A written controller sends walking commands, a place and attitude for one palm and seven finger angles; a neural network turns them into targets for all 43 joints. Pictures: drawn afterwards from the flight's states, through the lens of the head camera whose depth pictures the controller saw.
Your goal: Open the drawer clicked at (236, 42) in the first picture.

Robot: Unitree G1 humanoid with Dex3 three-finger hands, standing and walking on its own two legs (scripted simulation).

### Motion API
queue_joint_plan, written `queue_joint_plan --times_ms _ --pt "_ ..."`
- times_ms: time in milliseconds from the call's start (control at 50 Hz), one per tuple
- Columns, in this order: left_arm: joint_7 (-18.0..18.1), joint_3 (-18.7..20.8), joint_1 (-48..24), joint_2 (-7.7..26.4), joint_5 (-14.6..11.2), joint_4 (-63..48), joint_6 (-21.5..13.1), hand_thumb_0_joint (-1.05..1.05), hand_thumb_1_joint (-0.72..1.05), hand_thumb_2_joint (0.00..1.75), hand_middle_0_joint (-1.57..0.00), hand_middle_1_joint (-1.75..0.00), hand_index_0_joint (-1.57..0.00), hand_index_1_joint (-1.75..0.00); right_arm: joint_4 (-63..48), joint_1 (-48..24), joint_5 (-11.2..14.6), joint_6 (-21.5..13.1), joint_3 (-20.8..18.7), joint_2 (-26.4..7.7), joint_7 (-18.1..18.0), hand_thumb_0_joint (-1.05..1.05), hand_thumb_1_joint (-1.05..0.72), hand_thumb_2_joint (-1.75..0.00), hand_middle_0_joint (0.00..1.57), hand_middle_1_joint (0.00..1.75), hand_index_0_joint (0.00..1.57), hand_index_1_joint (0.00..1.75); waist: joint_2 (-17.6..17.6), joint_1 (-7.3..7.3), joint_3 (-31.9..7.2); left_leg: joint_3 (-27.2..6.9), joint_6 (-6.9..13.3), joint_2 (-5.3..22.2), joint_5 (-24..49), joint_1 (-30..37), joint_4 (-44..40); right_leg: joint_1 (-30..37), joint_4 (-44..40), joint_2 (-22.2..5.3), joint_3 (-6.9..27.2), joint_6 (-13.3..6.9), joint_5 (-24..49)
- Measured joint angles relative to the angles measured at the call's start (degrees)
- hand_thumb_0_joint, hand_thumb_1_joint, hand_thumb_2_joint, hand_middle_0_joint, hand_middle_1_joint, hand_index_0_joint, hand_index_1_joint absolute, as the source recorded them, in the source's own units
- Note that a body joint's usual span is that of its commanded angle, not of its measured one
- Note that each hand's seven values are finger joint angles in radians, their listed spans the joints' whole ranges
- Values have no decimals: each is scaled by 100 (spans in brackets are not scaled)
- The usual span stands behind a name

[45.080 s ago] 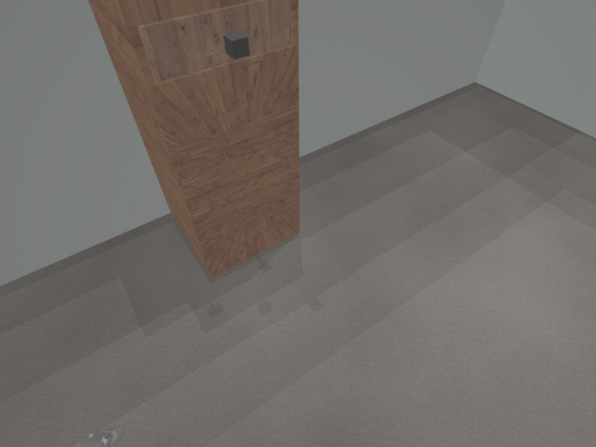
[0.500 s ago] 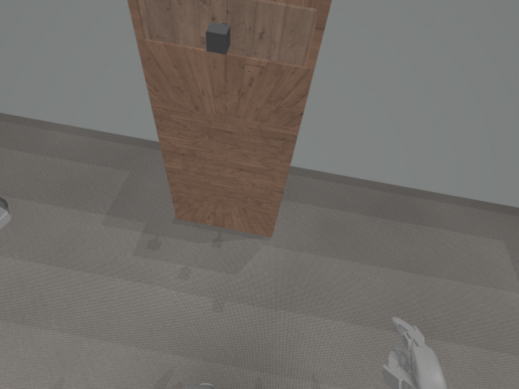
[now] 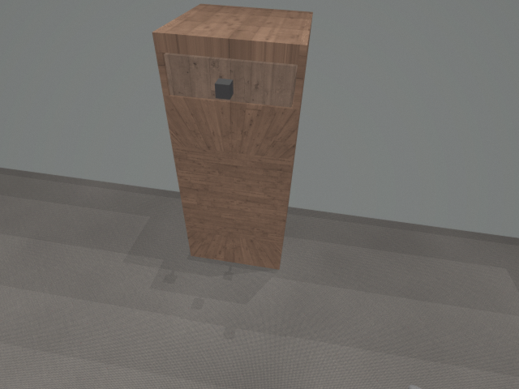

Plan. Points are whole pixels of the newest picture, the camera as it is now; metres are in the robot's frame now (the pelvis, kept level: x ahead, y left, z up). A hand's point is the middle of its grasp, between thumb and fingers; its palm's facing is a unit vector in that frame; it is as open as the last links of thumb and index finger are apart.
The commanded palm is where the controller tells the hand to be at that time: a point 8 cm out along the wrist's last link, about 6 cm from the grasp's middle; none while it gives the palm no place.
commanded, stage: stop stepping back and stand still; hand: left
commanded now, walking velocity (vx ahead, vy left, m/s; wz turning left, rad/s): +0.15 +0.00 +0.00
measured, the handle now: (225, 86) +0.89 +0.15 +0.12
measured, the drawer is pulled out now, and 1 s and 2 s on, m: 0.00 0.00 0.00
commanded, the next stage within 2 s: let the arm hang, fingers relaxed in 0.82 s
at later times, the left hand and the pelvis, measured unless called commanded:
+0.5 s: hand out of the picture +0.21 +0.26 +0.31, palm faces +0.63 -0.68 -0.37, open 7.4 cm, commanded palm +0.14 +0.29 +0.30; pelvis +0.01 +0.01 +0.00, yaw +1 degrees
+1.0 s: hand (38, 204) +0.26 +0.29 +0.21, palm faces +0.44 -0.75 -0.49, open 7.4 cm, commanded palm none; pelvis +0.01 +0.03 +0.00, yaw +0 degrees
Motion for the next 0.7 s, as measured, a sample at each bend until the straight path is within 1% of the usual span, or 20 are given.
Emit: queue_joint_plan --times_ms 20,40,80,140,180,200,220,260,280,320,340,380,420,440,500,540,600,640,660,700 --pt "26 -47 -135 -38 3 128 10 0 88 90 -21 -30 -21 -30 -20 5 5 -23 -31 -75 -30 1 -91 -89 20 30 20 30 84 -22 8 -48 41 29 -143 198 -352 -105 142 12 -63 22 -56" --pt "51 -73 -232 -74 -1 256 23 0 88 90 -21 -30 -21 -30 -10 -51 16 -31 -63 -91 -58 1 -91 -90 20 30 20 30 76 -65 81 -64 11 -13 119 207 -488 -198 313 -27 -56 47 -152" --pt "96 -68 -218 -164 -11 425 103 0 88 90 -21 -30 -21 -30 -111 -152 52 -38 -88 -74 -58 1 -91 -90 20 30 20 30 62 -124 284 -41 -15 -73 493 187 -442 -311 652 1 122 122 -513" --pt "95 -6 159 -231 6 345 283 0 88 90 -20 -30 -21 -30 -273 -231 54 -144 -62 98 16 1 -91 -90 20 30 20 30 31 -249 416 10 -71 -103 539 193 -452 -478 1142 63 265 214 -764" --pt "81 9 540 -208 21 39 345 1 88 90 -20 -30 -21 -30 -353 -243 42 -215 4 241 81 1 -91 -90 20 30 20 30 -14 -292 456 36 -129 -94 514 190 -429 -339 848 79 253 239 -601" --pt "74 17 725 -178 31 -157 337 1 88 90 -20 -30 -21 -30 -383 -252 36 -240 45 302 116 1 -91 -90 20 30 20 30 -44 -284 475 57 -164 -84 473 166 -360 -234 589 86 257 203 -381" --pt "56 -9 871 -183 45 -341 298 1 88 90 -20 -30 -21 -30 -375 -284 31 -248 72 336 148 1 -91 -90 20 30 20 30 5 -275 519 33 -189 -18 415 142 -264 -203 534 152 226 89 -233" --pt "12 -55 1030 -102 62 -666 193 1 88 90 -21 -30 -21 -30 -306 -332 33 -226 96 374 199 1 -91 -90 20 30 20 30 84 -244 568 -114 -116 12 152 19 76 -155 516 243 140 -84 -218" --pt "-4 -52 1017 -25 67 -774 113 1 88 90 -21 -30 -21 -30 -247 -355 43 -207 89 382 217 1 -91 -90 20 30 20 30 89 -198 584 -172 -107 -22 -34 -99 435 -112 478 254 113 -125 -236" --pt "-5 52 894 112 72 -842 -68 1 88 90 -21 -30 -22 -30 -132 -408 45 -150 74 362 233 1 -91 -89 20 30 20 30 88 -80 594 -215 -106 -98 -148 -286 1014 8 321 250 110 -142 -215" --pt "7 132 794 158 67 -805 -137 1 88 90 -22 -30 -22 -30 -101 -430 47 -118 70 340 235 1 -91 -89 20 30 20 30 84 -24 591 -191 -100 -120 -115 -294 1018 67 242 234 130 -130 -187" --pt "46 268 528 215 27 -585 -229 0 87 90 -22 -31 -22 -30 -96 -475 59 -67 71 283 220 1 -91 -89 20 30 20 30 97 43 584 -108 -73 -123 179 -135 477 168 145 197 157 -89 -163" --pt "82 317 231 234 -23 -222 -238 0 88 90 -22 -30 -22 -30 -149 -516 74 -42 69 186 198 1 -91 -89 20 30 20 30 211 43 583 -117 -13 -75 553 159 -357 237 161 213 112 -31 -214" --pt "93 305 96 216 -43 -11 -217 0 88 90 -21 -30 -22 -30 -163 -560 83 -32 50 147 181 1 -91 -89 20 30 20 30 273 31 589 -158 10 -59 617 226 -543 238 218 221 85 -3 -265" --pt "80 204 -41 -5 -65 565 -28 0 88 90 -21 -30 -21 -30 -205 -699 154 43 22 140 162 1 -91 -89 20 30 20 30 277 47 616 -77 -79 -102 626 295 -565 328 124 169 169 53 -253" --pt "54 122 89 -191 -71 708 137 0 88 90 -21 -30 -21 -30 -305 -754 166 23 35 154 183 1 -91 -89 20 30 20 30 278 1 636 -42 -93 -106 655 324 -670 368 -31 170 206 85 -187" --pt "6 -126 502 -450 -61 368 322 0 89 90 -20 -30 -21 -30 -470 -837 154 -42 61 201 241 1 -91 -89 20 30 20 30 201 -74 764 -1 -78 -103 699 331 -785 380 -191 179 247 108 -106" --pt "-41 -314 866 -524 -47 -132 354 1 89 90 -20 -30 -21 -30 -570 -879 128 -86 79 243 270 1 -91 -89 20 30 20 30 98 -114 861 24 -70 -105 707 314 -814 355 -222 177 272 116 -87" --pt "-64 -369 1055 -496 -43 -412 334 1 89 90 -20 -30 -21 -30 -612 -895 118 -105 86 266 276 1 -91 -89 20 30 20 30 44 -128 903 35 -67 -105 702 299 -812 336 -219 175 282 120 -88" --pt "-89 -349 1376 -309 -41 -925 234 1 88 90 -21 -30 -21 -30 -676 -904 101 -129 86 313 272 1 -91 -89 20 30 20 30 -47 -130 957 50 -63 -105 684 272 -799 305 -207 173 298 126 -99"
